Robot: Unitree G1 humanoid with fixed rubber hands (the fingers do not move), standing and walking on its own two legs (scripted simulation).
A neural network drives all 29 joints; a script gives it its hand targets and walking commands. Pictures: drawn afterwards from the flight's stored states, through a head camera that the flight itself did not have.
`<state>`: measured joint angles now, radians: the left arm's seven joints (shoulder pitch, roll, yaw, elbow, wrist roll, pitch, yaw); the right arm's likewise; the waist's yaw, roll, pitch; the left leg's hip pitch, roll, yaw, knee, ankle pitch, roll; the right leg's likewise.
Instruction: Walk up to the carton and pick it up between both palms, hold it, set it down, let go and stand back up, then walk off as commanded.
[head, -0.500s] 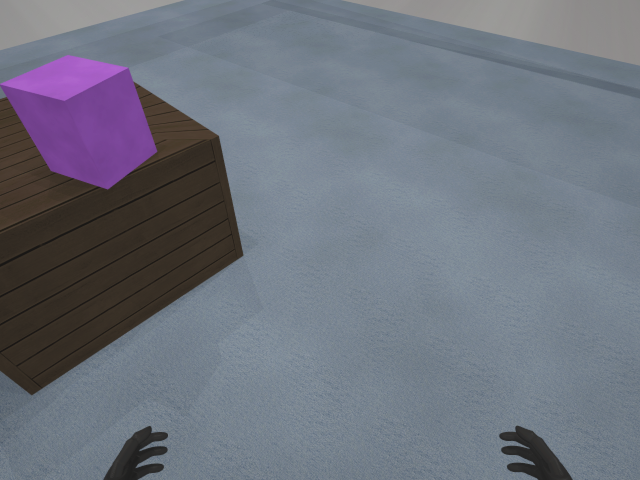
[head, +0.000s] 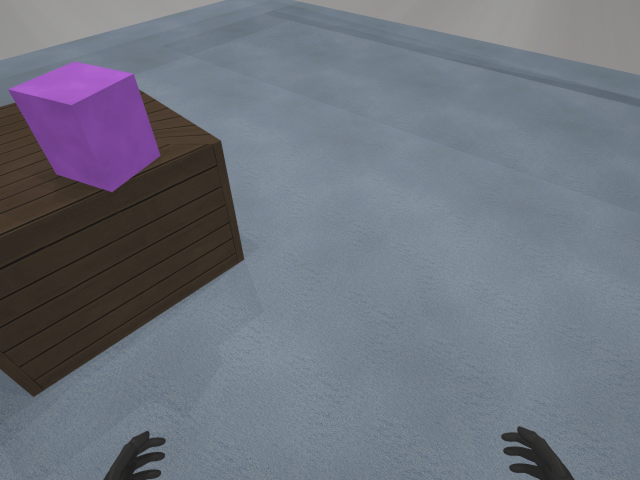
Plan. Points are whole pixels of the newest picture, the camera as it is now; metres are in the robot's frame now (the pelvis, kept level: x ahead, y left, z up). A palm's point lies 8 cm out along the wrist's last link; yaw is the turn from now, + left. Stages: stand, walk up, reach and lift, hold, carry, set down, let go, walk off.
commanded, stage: stand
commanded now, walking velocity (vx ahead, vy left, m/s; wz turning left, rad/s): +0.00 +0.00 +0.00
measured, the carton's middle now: (93, 126) +1.03 +0.65 -0.06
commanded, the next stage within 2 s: walk up in 0.24 s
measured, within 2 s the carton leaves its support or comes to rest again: neither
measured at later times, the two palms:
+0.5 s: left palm out of the picture +0.13 +0.27 -0.07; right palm out of the picture +0.14 -0.28 -0.07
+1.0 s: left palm out of the picture +0.15 +0.44 -0.06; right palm (490, 458) +0.20 -0.20 -0.06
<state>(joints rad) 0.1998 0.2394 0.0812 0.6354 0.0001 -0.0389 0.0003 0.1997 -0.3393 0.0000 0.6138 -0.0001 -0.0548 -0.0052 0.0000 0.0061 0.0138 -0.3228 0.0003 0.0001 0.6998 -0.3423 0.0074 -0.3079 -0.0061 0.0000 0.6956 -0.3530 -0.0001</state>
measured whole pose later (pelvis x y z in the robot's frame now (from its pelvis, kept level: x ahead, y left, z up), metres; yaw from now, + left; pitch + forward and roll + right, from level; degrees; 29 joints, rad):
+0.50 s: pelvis -0.01 +0.00 +0.00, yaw +1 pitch -3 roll +0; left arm 0.20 0.27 0.09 0.67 0.00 -0.07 -0.01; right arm 0.21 -0.36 0.00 0.66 0.00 -0.03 0.04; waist 0.00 0.00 0.01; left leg -0.34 0.00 0.00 0.76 -0.38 0.01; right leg -0.30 -0.01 -0.01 0.70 -0.36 -0.01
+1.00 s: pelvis +0.07 +0.10 +0.01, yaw +10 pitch +0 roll +0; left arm 0.21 0.42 0.13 0.67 0.00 -0.06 -0.03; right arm 0.37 -0.46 0.00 0.67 0.00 -0.05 0.07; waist 0.00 -0.03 0.05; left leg -0.36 0.01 -0.02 0.60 -0.25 0.01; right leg -0.52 0.00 -0.03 1.00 -0.50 -0.01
